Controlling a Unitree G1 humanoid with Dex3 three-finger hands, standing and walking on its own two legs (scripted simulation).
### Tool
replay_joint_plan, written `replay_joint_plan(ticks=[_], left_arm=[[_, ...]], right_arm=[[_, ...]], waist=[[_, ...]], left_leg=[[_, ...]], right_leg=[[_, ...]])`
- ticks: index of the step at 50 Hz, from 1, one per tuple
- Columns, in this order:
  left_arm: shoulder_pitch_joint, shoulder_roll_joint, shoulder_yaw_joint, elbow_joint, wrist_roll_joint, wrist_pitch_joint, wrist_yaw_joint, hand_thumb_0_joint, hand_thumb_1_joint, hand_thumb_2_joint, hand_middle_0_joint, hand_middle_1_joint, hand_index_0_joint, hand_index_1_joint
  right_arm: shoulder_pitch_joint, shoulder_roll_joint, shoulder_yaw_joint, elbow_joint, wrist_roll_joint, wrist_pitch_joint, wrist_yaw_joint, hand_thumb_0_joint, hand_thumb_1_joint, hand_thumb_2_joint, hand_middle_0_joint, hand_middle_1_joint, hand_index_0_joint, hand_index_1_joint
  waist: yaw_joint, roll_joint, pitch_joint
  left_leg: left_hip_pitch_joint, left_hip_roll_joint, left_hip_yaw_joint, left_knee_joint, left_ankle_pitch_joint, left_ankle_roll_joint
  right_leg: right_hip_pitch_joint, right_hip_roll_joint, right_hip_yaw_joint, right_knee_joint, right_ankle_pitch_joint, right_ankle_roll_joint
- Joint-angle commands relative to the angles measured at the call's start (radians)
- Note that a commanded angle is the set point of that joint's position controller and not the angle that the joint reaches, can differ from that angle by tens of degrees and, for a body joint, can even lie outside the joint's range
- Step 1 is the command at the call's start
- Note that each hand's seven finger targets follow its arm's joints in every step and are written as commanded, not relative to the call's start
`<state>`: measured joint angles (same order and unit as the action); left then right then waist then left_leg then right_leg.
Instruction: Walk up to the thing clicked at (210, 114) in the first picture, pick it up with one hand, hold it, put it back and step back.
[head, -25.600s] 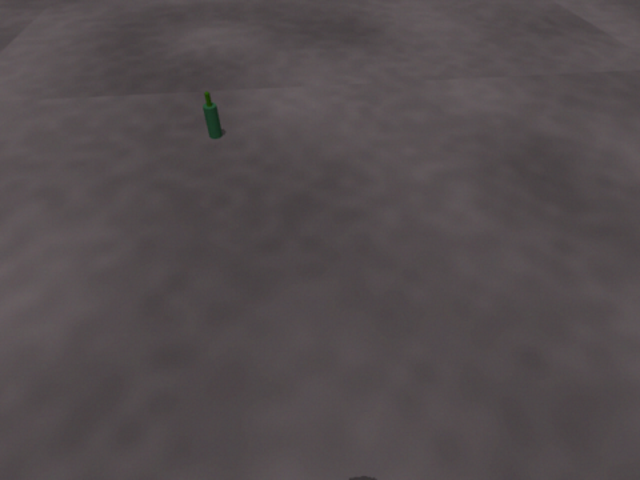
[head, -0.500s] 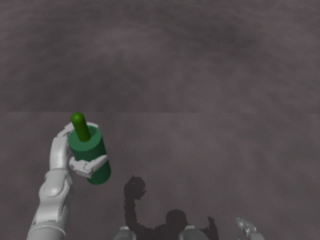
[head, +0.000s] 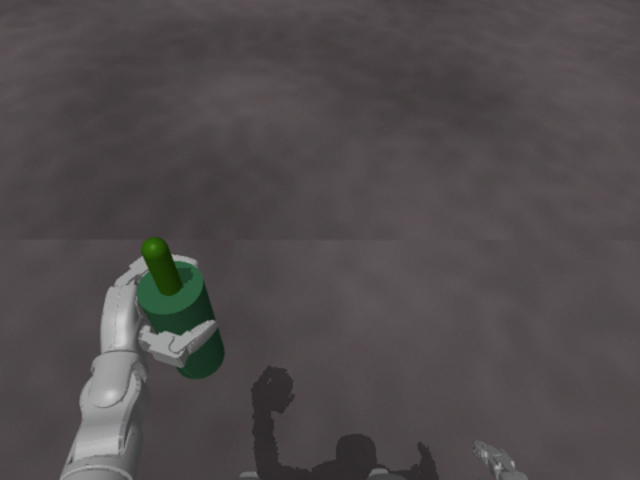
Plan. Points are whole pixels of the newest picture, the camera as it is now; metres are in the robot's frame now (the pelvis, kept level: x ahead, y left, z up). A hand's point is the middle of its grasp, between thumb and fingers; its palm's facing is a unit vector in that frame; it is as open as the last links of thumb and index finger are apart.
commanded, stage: hold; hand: left
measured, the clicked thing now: (180, 310) +0.34 +0.17 +0.02
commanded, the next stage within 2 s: none
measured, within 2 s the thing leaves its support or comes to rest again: neither
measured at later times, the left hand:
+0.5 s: hand (173, 309) +0.33 +0.17 +0.04, palm faces +0.11 -0.99 -0.03, open 9.9 cm
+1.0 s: hand (170, 314) +0.32 +0.17 +0.05, palm faces +0.12 -0.99 -0.02, open 9.9 cm
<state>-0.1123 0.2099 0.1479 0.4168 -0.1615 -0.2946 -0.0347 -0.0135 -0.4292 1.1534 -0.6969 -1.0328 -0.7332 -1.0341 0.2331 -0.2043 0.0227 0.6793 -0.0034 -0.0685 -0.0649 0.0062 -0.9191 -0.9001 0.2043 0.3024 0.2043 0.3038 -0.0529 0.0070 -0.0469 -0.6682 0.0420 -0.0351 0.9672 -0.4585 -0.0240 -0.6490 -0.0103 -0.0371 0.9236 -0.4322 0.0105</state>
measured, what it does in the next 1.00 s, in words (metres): stands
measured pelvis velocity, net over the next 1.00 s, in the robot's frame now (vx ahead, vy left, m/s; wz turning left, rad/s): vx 0.00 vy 0.00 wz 0.01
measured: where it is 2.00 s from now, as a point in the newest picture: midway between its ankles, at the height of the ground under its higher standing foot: outside the picture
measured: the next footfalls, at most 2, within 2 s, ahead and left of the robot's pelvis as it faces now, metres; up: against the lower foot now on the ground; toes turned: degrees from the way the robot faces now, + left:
none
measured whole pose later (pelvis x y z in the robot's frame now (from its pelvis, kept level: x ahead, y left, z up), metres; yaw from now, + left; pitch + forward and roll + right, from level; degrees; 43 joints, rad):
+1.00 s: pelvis +0.00 +0.00 +0.01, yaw +0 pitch +5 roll -1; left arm -0.08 0.20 0.15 0.41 -0.16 -0.30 -0.05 -0.01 -0.36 1.07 -0.68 -1.01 -0.72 -1.01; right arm 0.22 -0.21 0.01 0.69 -0.01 -0.09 -0.06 0.01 -0.92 -0.90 0.20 0.30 0.20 0.30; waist -0.04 0.01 -0.02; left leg -0.55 0.04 -0.04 0.87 -0.42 -0.02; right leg -0.53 -0.01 -0.04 0.83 -0.40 0.01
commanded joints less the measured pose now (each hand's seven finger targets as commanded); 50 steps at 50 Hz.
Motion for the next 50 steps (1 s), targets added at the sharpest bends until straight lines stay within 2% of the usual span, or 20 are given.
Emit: replay_joint_plan(ticks=[1, 5, 13, 16, 18, 20, 24, 25, 27, 30, 33, 37, 38, 40, 41, 43, 46, 47, 48, 50], left_arm=[[-0.393, 0.15, 0.077, -0.366, -0.044, -0.157, 0.0, 0.0, 0.146, 1.213, -1.232, -1.371, -1.248, -1.371], [-0.407, 0.162, 0.086, -0.394, -0.044, -0.163, 0.003, 0.0, 0.17, 1.11, -1.187, -1.303, -1.204, -1.297], [-0.395, 0.158, 0.085, -0.416, -0.04, -0.163, 0.007, 0.0, 0.146, 1.106, -1.178, -1.299, -1.196, -1.294], [-0.391, 0.133, 0.058, -0.413, -0.041, -0.158, 0.002, 0.0, 0.174, 1.128, -1.183, -1.312, -1.201, -1.306], [-0.389, 0.144, 0.076, -0.417, -0.045, -0.157, 0.004, 0.0, 0.202, 1.127, -1.186, -1.309, -1.203, -1.304], [-0.382, 0.141, 0.066, -0.416, -0.043, -0.152, 0.001, 0.0, 0.195, 1.129, -1.192, -1.315, -1.21, -1.309], [-0.367, 0.146, 0.081, -0.39, -0.04, -0.146, 0.004, 0.0, 0.214, 1.131, -1.192, -1.309, -1.207, -1.305], [-0.364, 0.125, 0.057, -0.399, -0.041, -0.147, 0.002, 0.0, 0.218, 1.14, -1.189, -1.316, -1.206, -1.311], [-0.365, 0.141, 0.08, -0.417, -0.048, -0.15, 0.003, 0.0, 0.199, 1.132, -1.191, -1.315, -1.208, -1.309], [-0.352, 0.15, 0.082, -0.434, -0.042, -0.152, 0.001, 0.0, 0.223, 1.132, -1.184, -1.308, -1.2, -1.302], [-0.348, 0.146, 0.086, -0.434, -0.047, -0.156, -0.002, 0.0, 0.216, 1.146, -1.191, -1.318, -1.206, -1.315], [-0.34, 0.151, 0.089, -0.46, -0.048, -0.155, 0.0, 0.0, 0.217, 1.143, -1.188, -1.318, -1.204, -1.313], [-0.355, 0.132, 0.06, -0.478, -0.047, -0.157, -0.003, 0.0, 0.205, 1.14, -1.177, -1.309, -1.192, -1.305], [-0.346, 0.134, 0.073, -0.457, -0.051, -0.15, -0.002, 0.0, 0.204, 1.137, -1.178, -1.311, -1.194, -1.306], [-0.367, 0.125, 0.058, -0.442, -0.049, -0.15, -0.003, 0.0, 0.219, 1.146, -1.169, -1.307, -1.184, -1.304], [-0.391, 0.132, 0.058, -0.442, -0.048, -0.154, -0.007, 0.0, 0.193, 1.148, -1.185, -1.323, -1.201, -1.32], [-0.378, 0.138, 0.078, -0.385, -0.048, -0.155, -0.008, 0.0, 0.194, 1.153, -1.189, -1.323, -1.204, -1.321], [-0.384, 0.122, 0.062, -0.397, -0.051, -0.157, -0.009, 0.0, 0.191, 1.149, -1.181, -1.319, -1.197, -1.316], [-0.388, 0.133, 0.086, -0.384, -0.054, -0.16, -0.009, 0.0, 0.194, 1.151, -1.177, -1.316, -1.192, -1.313], [-0.376, 0.123, 0.064, -0.379, -0.046, -0.161, -0.011, 0.0, 0.194, 1.15, -1.183, -1.319, -1.199, -1.316]], right_arm=[[-0.017, -0.132, -0.05, -0.117, 0.006, -0.043, -0.01, 0.0, -0.92, -0.902, 0.2, 0.3, 0.2, 0.3], [-0.01, -0.134, -0.051, -0.114, 0.004, -0.042, -0.005, 0.0, -0.927, -0.902, 0.2, 0.3, 0.2, 0.3], [-0.007, -0.132, -0.051, -0.115, 0.0, -0.044, -0.009, 0.0, -0.928, -0.903, 0.2, 0.3, 0.2, 0.3], [-0.013, -0.134, -0.051, -0.113, -0.001, -0.047, -0.007, 0.0, -0.922, -0.903, 0.2, 0.3, 0.2, 0.3], [-0.008, -0.135, -0.052, -0.11, 0.0, -0.048, -0.01, 0.0, -0.923, -0.903, 0.2, 0.3, 0.2, 0.3], [-0.011, -0.132, -0.051, -0.109, 0.0, -0.047, -0.009, 0.0, -0.923, -0.902, 0.2, 0.3, 0.2, 0.3], [-0.026, -0.134, -0.054, -0.114, 0.005, -0.051, -0.008, 0.0, -0.918, -0.902, 0.2, 0.3, 0.2, 0.3], [-0.032, -0.132, -0.053, -0.12, 0.004, -0.053, -0.006, 0.0, -0.917, -0.902, 0.2, 0.3, 0.2, 0.3], [-0.024, -0.13, -0.052, -0.118, 0.004, -0.055, -0.004, 0.0, -0.921, -0.902, 0.2, 0.3, 0.2, 0.3], [-0.032, -0.129, -0.054, -0.123, 0.004, -0.055, -0.001, 0.0, -0.92, -0.903, 0.2, 0.3, 0.2, 0.3], [-0.036, -0.129, -0.054, -0.125, 0.005, -0.057, -0.002, 0.0, -0.922, -0.904, 0.2, 0.3, 0.2, 0.3], [-0.023, -0.134, -0.055, -0.12, 0.005, -0.059, -0.004, 0.0, -0.924, -0.904, 0.2, 0.3, 0.2, 0.3], [-0.028, -0.13, -0.051, -0.124, 0.005, -0.061, -0.003, 0.0, -0.919, -0.903, 0.2, 0.3, 0.2, 0.3], [-0.013, -0.135, -0.056, -0.11, 0.001, -0.064, -0.004, 0.0, -0.922, -0.904, 0.2, 0.3, 0.2, 0.3], [-0.014, -0.133, -0.055, -0.104, 0.004, -0.064, -0.003, 0.0, -0.916, -0.903, 0.2, 0.3, 0.2, 0.3], [-0.027, -0.132, -0.053, -0.108, 0.003, -0.067, -0.007, 0.0, -0.92, -0.904, 0.2, 0.3, 0.2, 0.3], [-0.034, -0.133, -0.054, -0.102, 0.003, -0.068, -0.007, 0.0, -0.919, -0.904, 0.2, 0.3, 0.2, 0.3], [-0.033, -0.131, -0.051, -0.107, 0.002, -0.069, -0.006, 0.0, -0.919, -0.904, 0.2, 0.3, 0.2, 0.3], [-0.033, -0.129, -0.051, -0.106, 0.002, -0.07, -0.005, 0.0, -0.917, -0.904, 0.2, 0.3, 0.2, 0.3], [-0.035, -0.135, -0.057, -0.108, 0.002, -0.071, -0.003, 0.0, -0.92, -0.904, 0.2, 0.3, 0.2, 0.3]], waist=[[0.013, 0.084, -0.338], [0.015, 0.099, -0.379], [0.008, 0.089, -0.394], [-0.001, 0.092, -0.357], [0.005, 0.083, -0.377], [0.006, 0.083, -0.357], [0.019, 0.079, -0.321], [0.014, 0.075, -0.303], [0.017, 0.067, -0.34], [0.029, 0.094, -0.337], [0.025, 0.074, -0.315], [0.02, 0.088, -0.365], [0.013, 0.106, -0.351], [0.007, 0.089, -0.365], [0.002, 0.1, -0.345], [-0.001, 0.072, -0.309], [0.004, 0.055, -0.287], [0.01, 0.052, -0.297], [0.012, 0.048, -0.294], [0.013, 0.068, -0.291]], left_leg=[[0.201, -0.034, 0.015, -0.154, 0.265, 0.021], [0.238, -0.032, 0.012, -0.161, 0.298, 0.016], [0.254, -0.038, 0.022, -0.161, 0.326, 0.021], [0.266, -0.034, 0.015, -0.181, 0.293, 0.017], [0.272, -0.034, 0.016, -0.181, 0.305, 0.018], [0.27, -0.035, 0.018, -0.181, 0.318, 0.018], [0.258, -0.035, 0.017, -0.206, 0.27, 0.017], [0.257, -0.035, 0.015, -0.214, 0.248, 0.017], [0.262, -0.036, 0.019, -0.204, 0.281, 0.019], [0.268, -0.037, 0.019, -0.21, 0.295, 0.015], [0.257, -0.04, 0.024, -0.213, 0.267, 0.02], [0.305, -0.033, 0.016, -0.213, 0.329, 0.015], [0.31, -0.034, 0.018, -0.212, 0.337, 0.014], [0.318, -0.029, 0.011, -0.204, 0.376, 0.012], [0.314, -0.032, 0.015, -0.206, 0.369, 0.014], [0.291, -0.034, 0.018, -0.211, 0.311, 0.02], [0.275, -0.035, 0.016, -0.222, 0.269, 0.022], [0.265, -0.037, 0.02, -0.218, 0.272, 0.023], [0.262, -0.039, 0.024, -0.215, 0.271, 0.024], [0.271, -0.038, 0.02, -0.226, 0.261, 0.02]], right_leg=[[0.16, 0.024, -0.001, -0.129, 0.293, -0.02], [0.184, 0.025, -0.005, -0.13, 0.312, -0.023], [0.227, 0.02, 0.007, -0.15, 0.362, -0.015], [0.2, 0.024, 0.0, -0.159, 0.319, -0.019], [0.224, 0.022, 0.0, -0.163, 0.331, -0.018], [0.222, 0.022, 0.0, -0.172, 0.345, -0.016], [0.222, 0.021, -0.004, -0.186, 0.295, -0.018], [0.218, 0.023, -0.006, -0.188, 0.275, -0.017], [0.248, 0.021, -0.003, -0.191, 0.312, -0.014], [0.251, 0.021, -0.003, -0.185, 0.317, -0.018], [0.254, 0.019, 0.001, -0.199, 0.3, -0.014], [0.264, 0.023, -0.004, -0.186, 0.342, -0.018], [0.257, 0.023, -0.003, -0.185, 0.352, -0.018], [0.257, 0.027, -0.009, -0.177, 0.375, -0.018], [0.249, 0.024, -0.005, -0.183, 0.378, -0.018], [0.241, 0.019, 0.002, -0.199, 0.342, -0.013], [0.232, 0.016, -0.001, -0.208, 0.302, -0.013], [0.245, 0.015, 0.001, -0.209, 0.308, -0.013], [0.249, 0.013, 0.003, -0.21, 0.313, -0.011], [0.237, 0.016, -0.002, -0.205, 0.295, -0.015]])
